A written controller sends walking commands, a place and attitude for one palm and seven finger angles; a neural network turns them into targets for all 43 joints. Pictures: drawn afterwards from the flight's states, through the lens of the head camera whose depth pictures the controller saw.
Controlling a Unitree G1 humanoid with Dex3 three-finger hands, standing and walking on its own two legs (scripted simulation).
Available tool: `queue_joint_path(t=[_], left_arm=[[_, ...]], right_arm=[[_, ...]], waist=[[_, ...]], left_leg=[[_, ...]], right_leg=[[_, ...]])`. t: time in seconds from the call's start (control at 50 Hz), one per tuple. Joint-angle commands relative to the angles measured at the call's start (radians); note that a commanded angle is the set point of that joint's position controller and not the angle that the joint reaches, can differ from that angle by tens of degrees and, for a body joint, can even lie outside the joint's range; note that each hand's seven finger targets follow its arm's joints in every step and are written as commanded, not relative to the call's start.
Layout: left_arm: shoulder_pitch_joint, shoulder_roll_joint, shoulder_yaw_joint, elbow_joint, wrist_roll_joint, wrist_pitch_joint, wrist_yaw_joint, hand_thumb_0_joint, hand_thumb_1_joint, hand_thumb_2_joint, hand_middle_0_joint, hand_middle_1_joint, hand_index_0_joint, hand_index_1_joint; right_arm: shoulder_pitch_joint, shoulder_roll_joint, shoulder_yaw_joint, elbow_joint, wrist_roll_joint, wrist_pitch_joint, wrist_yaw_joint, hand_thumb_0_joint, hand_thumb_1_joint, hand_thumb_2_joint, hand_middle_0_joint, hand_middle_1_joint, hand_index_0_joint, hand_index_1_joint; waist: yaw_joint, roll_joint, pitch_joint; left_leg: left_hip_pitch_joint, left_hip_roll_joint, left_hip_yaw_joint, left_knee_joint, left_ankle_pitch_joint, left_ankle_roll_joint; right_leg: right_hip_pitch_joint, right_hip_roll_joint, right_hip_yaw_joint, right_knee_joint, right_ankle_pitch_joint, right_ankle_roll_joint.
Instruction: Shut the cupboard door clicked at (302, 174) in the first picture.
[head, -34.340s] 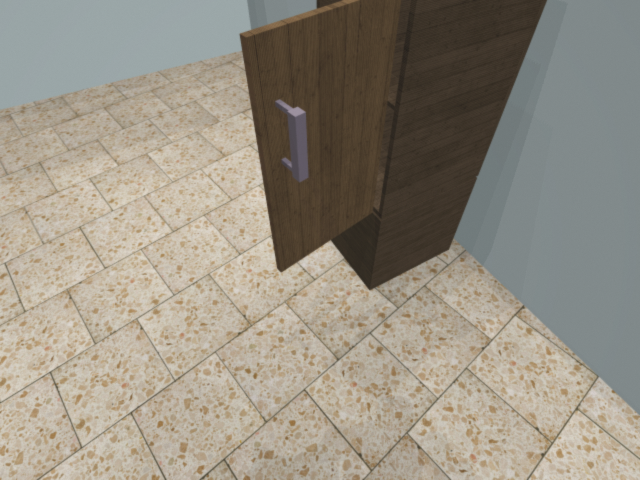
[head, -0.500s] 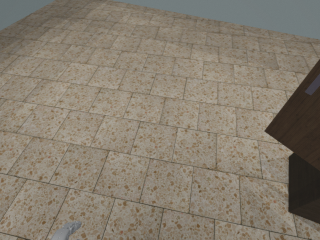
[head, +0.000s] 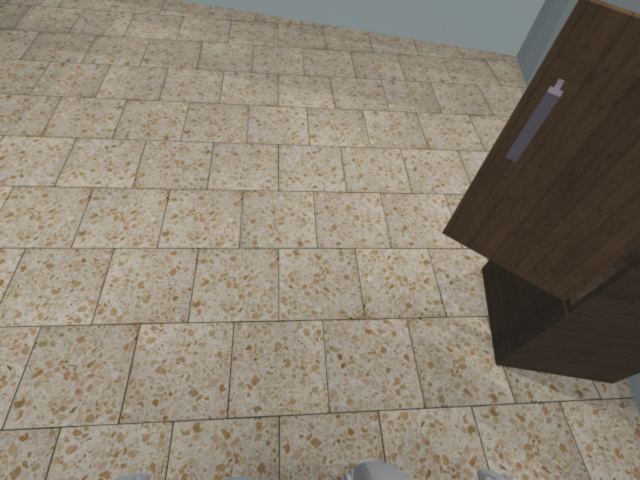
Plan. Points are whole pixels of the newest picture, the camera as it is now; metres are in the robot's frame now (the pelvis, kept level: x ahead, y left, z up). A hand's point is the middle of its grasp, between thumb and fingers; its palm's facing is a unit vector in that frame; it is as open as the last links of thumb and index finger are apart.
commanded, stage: turn to face it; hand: left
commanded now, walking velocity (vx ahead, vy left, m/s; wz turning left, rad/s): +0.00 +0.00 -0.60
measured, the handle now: (535, 121) +0.71 -0.34 +0.06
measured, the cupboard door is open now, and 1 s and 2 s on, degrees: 63 63 63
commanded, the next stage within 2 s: take the last steps up to it in 0.78 s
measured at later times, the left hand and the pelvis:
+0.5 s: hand (232, 455) +0.16 +0.12 -0.15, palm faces -0.30 -0.92 -0.25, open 7.4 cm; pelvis +0.01 -0.04 +0.00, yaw -16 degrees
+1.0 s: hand (234, 425) +0.20 +0.13 -0.16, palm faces -0.45 -0.87 -0.20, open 7.4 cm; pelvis +0.04 -0.02 +0.01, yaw -27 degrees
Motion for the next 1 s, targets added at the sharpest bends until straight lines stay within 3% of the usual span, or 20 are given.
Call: queue_joint_path(t=[0.0, 0.18, 0.24, 0.26, 0.28, 0.3, 0.32, 0.36, 0.4, 0.54, 0.62, 0.64, 0.66, 0.68, 0.7, 0.76, 0.8, 0.88, 0.94, 0.98], left_arm=[[-0.039, 0.059, 0.018, -0.100, -0.005, -0.026, -0.012, 0.000, 0.900, 0.900, -0.200, -0.300, -0.200, -0.300], [-0.106, 0.030, 0.002, -0.118, -0.004, -0.033, -0.015, 0.000, 0.900, 0.900, -0.200, -0.300, -0.200, -0.300], [-0.002, 0.076, 0.008, -0.089, -0.002, -0.049, -0.006, 0.000, 0.900, 0.900, -0.200, -0.300, -0.200, -0.300], [0.071, 0.157, 0.023, -0.068, 0.005, -0.060, 0.005, 0.000, 0.900, 0.900, -0.200, -0.300, -0.200, -0.300], [0.126, 0.249, 0.039, -0.048, 0.004, -0.069, 0.020, 0.000, 0.900, 0.900, -0.200, -0.300, -0.200, -0.300], [0.159, 0.265, 0.037, -0.046, -0.008, -0.066, 0.029, 0.000, 0.900, 0.900, -0.200, -0.300, -0.200, -0.300], [0.102, 0.237, 0.042, -0.051, -0.004, -0.070, 0.041, 0.000, 0.900, 0.900, -0.200, -0.300, -0.200, -0.300], [-0.010, 0.164, 0.019, -0.084, -0.008, -0.067, 0.046, 0.000, 0.900, 0.900, -0.200, -0.300, -0.200, -0.300], [-0.029, 0.143, 0.010, -0.093, -0.006, -0.075, 0.043, 0.000, 0.900, 0.900, -0.200, -0.300, -0.200, -0.300], [-0.007, 0.161, 0.020, -0.072, 0.007, -0.070, 0.040, 0.000, 0.900, 0.900, -0.200, -0.300, -0.200, -0.300], [-0.042, 0.137, 0.017, -0.068, -0.007, -0.059, 0.039, 0.000, 0.900, 0.900, -0.200, -0.300, -0.200, -0.300], [-0.017, 0.090, 0.007, -0.072, -0.011, -0.054, 0.036, 0.000, 0.900, 0.900, -0.200, -0.300, -0.200, -0.300], [0.030, 0.037, -0.001, -0.081, -0.018, -0.050, 0.029, 0.000, 0.900, 0.900, -0.200, -0.300, -0.200, -0.300], [0.002, 0.061, -0.001, -0.084, -0.009, -0.043, 0.029, 0.000, 0.900, 0.900, -0.200, -0.300, -0.200, -0.300], [-0.031, 0.066, 0.004, -0.075, -0.003, -0.041, 0.027, 0.000, 0.900, 0.900, -0.200, -0.300, -0.200, -0.300], [-0.017, 0.039, 0.004, -0.044, -0.003, -0.041, 0.012, 0.000, 0.900, 0.900, -0.200, -0.300, -0.200, -0.300], [-0.015, 0.023, -0.002, -0.036, -0.006, -0.035, 0.013, 0.000, 0.900, 0.900, -0.200, -0.300, -0.200, -0.300], [-0.045, 0.000, -0.013, -0.031, -0.006, -0.035, 0.012, 0.000, 0.900, 0.900, -0.200, -0.300, -0.200, -0.300], [-0.070, 0.002, -0.016, -0.031, 0.002, -0.038, -0.002, 0.000, 0.900, 0.900, -0.200, -0.300, -0.200, -0.300], [-0.055, 0.002, -0.014, -0.022, 0.003, -0.045, -0.013, 0.000, 0.900, 0.900, -0.200, -0.300, -0.200, -0.300]], right_arm=[[0.045, -0.212, -0.064, -0.051, -0.003, -0.022, -0.019, 0.000, -0.900, -0.900, 0.200, 0.300, 0.200, 0.300], [0.100, -0.243, -0.092, 0.004, -0.004, -0.011, 0.000, 0.000, -0.900, -0.900, 0.200, 0.300, 0.200, 0.300], [0.071, -0.244, -0.097, 0.001, 0.007, -0.006, 0.010, 0.000, -0.900, -0.900, 0.200, 0.300, 0.200, 0.300], [0.063, -0.197, -0.089, -0.016, 0.017, -0.004, 0.016, 0.000, -0.900, -0.900, 0.200, 0.300, 0.200, 0.300], [-0.011, -0.125, -0.065, -0.070, 0.016, 0.000, 0.018, 0.000, -0.900, -0.900, 0.200, 0.300, 0.200, 0.300], [-0.045, -0.145, -0.059, -0.083, 0.016, 0.015, 0.007, 0.000, -0.900, -0.900, 0.200, 0.300, 0.200, 0.300], [-0.037, -0.139, -0.062, -0.068, 0.017, 0.019, -0.003, 0.000, -0.900, -0.900, 0.200, 0.300, 0.200, 0.300], [-0.005, -0.162, -0.066, -0.027, 0.014, 0.018, 0.003, 0.000, -0.900, -0.900, 0.200, 0.300, 0.200, 0.300], [0.024, -0.142, -0.061, -0.005, 0.011, 0.022, 0.010, 0.000, -0.900, -0.900, 0.200, 0.300, 0.200, 0.300], [0.005, -0.124, -0.056, -0.017, 0.018, 0.012, 0.010, 0.000, -0.900, -0.900, 0.200, 0.300, 0.200, 0.300], [0.111, -0.130, -0.053, 0.023, 0.019, -0.006, -0.001, 0.000, -0.900, -0.900, 0.200, 0.300, 0.200, 0.300], [0.124, -0.183, -0.060, 0.026, 0.013, -0.017, -0.002, 0.000, -0.900, -0.900, 0.200, 0.300, 0.200, 0.300], [0.141, -0.269, -0.072, 0.018, -0.001, -0.021, -0.006, 0.000, -0.900, -0.900, 0.200, 0.300, 0.200, 0.300], [0.138, -0.275, -0.075, 0.014, -0.004, -0.018, -0.013, 0.000, -0.900, -0.900, 0.200, 0.300, 0.200, 0.300], [0.132, -0.257, -0.068, 0.016, -0.007, -0.020, -0.020, 0.000, -0.900, -0.900, 0.200, 0.300, 0.200, 0.300], [0.068, -0.192, -0.051, 0.010, -0.008, -0.024, -0.022, 0.000, -0.900, -0.900, 0.200, 0.300, 0.200, 0.300], [0.092, -0.184, -0.053, 0.029, -0.003, -0.023, -0.023, 0.000, -0.900, -0.900, 0.200, 0.300, 0.200, 0.300], [0.139, -0.189, -0.064, 0.068, -0.006, -0.018, -0.017, 0.000, -0.900, -0.900, 0.200, 0.300, 0.200, 0.300], [0.155, -0.211, -0.079, 0.089, -0.011, -0.013, -0.008, 0.000, -0.900, -0.900, 0.200, 0.300, 0.200, 0.300], [0.140, -0.231, -0.085, 0.100, -0.013, -0.016, -0.006, 0.000, -0.900, -0.900, 0.200, 0.300, 0.200, 0.300]], waist=[[-0.017, 0.227, -0.131], [-0.055, 0.283, -0.140], [0.006, 0.204, -0.157], [0.043, 0.006, -0.185], [0.078, -0.250, -0.146], [0.091, -0.159, -0.135], [0.052, -0.264, -0.142], [0.003, -0.160, -0.133], [-0.019, -0.105, -0.145], [-0.004, -0.089, -0.124], [-0.053, -0.075, -0.126], [-0.046, 0.102, -0.149], [-0.035, 0.341, -0.168], [-0.054, 0.357, -0.145], [-0.057, 0.323, -0.124], [-0.014, 0.205, -0.106], [-0.021, 0.223, -0.138], [-0.047, 0.238, -0.149], [-0.065, 0.227, -0.111], [-0.051, 0.227, -0.098]], left_leg=[[0.218, 0.258, -0.133, -0.227, 0.469, 0.100], [0.223, 0.295, -0.020, -0.157, 0.482, 0.094], [0.092, 0.258, 0.046, 0.005, 0.369, 0.008], [-0.077, 0.180, 0.109, 0.165, 0.149, -0.054], [-0.320, 0.027, 0.101, 0.395, -0.361, -0.101], [-0.338, 0.031, -0.040, 0.529, -0.363, -0.094], [-0.390, 0.032, -0.086, 0.599, -0.320, -0.098], [-0.344, 0.061, -0.098, 0.605, -0.162, -0.111], [-0.274, 0.041, -0.076, 0.549, -0.106, -0.118], [-0.153, -0.008, -0.055, 0.243, -0.127, -0.104], [0.117, -0.028, -0.050, -0.116, 0.106, -0.082], [0.202, 0.087, -0.179, -0.214, 0.173, -0.042], [0.239, 0.292, -0.376, -0.252, 0.308, 0.061], [0.190, 0.375, -0.434, -0.296, 0.320, 0.131], [0.136, 0.358, -0.423, -0.295, 0.360, 0.146], [0.153, 0.251, -0.221, -0.248, 0.502, 0.128], [0.213, 0.234, -0.154, -0.227, 0.568, 0.121], [0.236, 0.249, -0.135, -0.224, 0.518, 0.125], [0.170, 0.278, -0.183, -0.288, 0.095, 0.116], [0.142, 0.283, -0.187, -0.290, -0.046, 0.101]], right_leg=[[-0.105, -0.067, -0.034, 0.127, 0.048, 0.026], [0.064, -0.052, -0.140, -0.260, 0.051, 0.001], [0.321, -0.050, -0.140, -0.585, 0.308, -0.035], [0.497, -0.209, 0.046, -0.670, 0.463, -0.091], [0.529, -0.425, 0.336, -0.687, 0.805, -0.202], [0.452, -0.452, 0.342, -0.680, 0.862, -0.260], [0.453, -0.403, 0.363, -0.688, 0.808, -0.260], [0.412, -0.313, 0.205, -0.665, 0.724, -0.226], [0.358, -0.274, 0.146, -0.660, 0.752, -0.211], [0.304, -0.277, 0.237, -0.667, 0.605, -0.238], [0.165, -0.205, 0.225, -0.568, 0.519, -0.149], [0.085, -0.112, 0.157, -0.465, 0.373, -0.094], [-0.004, -0.004, 0.031, -0.300, 0.077, -0.043], [-0.033, -0.003, -0.004, -0.098, -0.118, -0.024], [-0.039, -0.029, 0.035, 0.019, -0.096, -0.019], [-0.037, -0.057, 0.000, 0.054, 0.009, -0.005], [-0.020, -0.058, -0.027, 0.000, 0.035, 0.003], [0.045, -0.056, -0.073, -0.167, 0.036, -0.001], [0.087, -0.046, -0.105, -0.267, 0.023, -0.022], [0.142, -0.038, -0.121, -0.390, 0.062, -0.034]])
